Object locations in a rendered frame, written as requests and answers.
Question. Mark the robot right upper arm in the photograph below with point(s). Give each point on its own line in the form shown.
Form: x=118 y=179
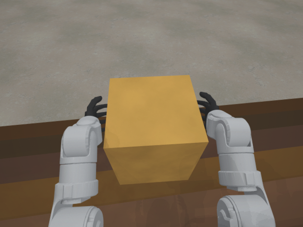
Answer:
x=244 y=211

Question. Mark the robot left forearm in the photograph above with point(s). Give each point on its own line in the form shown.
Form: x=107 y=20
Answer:
x=78 y=157

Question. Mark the robot right forearm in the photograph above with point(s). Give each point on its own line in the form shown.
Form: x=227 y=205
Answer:
x=235 y=149

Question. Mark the right robot hand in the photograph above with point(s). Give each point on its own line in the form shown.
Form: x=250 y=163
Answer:
x=210 y=105

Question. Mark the left robot hand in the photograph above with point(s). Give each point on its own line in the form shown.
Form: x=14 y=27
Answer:
x=93 y=108

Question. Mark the robot left upper arm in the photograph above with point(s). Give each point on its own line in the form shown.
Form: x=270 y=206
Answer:
x=85 y=216

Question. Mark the carton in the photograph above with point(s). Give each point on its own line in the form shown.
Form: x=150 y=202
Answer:
x=154 y=130

